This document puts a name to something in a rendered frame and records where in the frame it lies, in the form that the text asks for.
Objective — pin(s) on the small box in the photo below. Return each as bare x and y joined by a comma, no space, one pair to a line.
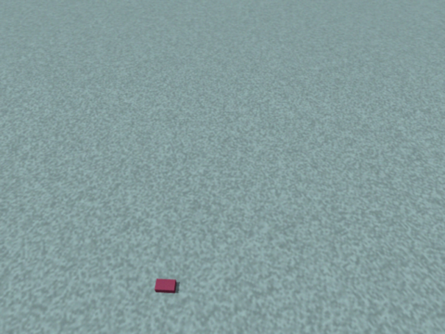
165,285

